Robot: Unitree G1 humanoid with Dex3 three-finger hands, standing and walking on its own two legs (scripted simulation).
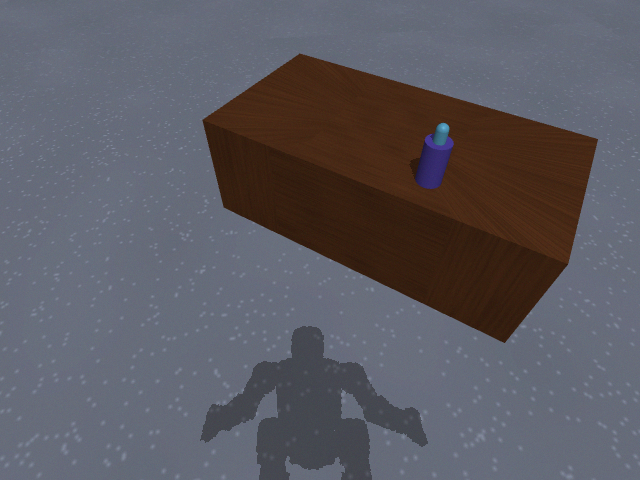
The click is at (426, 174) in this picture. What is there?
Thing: necked bottle
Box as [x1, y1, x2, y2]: [415, 123, 453, 188]
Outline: 445,123 438,124 435,132 426,136 415,177 416,182 423,187 434,188 438,186 441,182 453,144 452,140 447,136 449,128 448,125
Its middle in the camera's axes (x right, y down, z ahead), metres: +0.34 -0.25 +1.15
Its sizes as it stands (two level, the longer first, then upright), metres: 0.081 0.081 0.203
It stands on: a support 0.45 m high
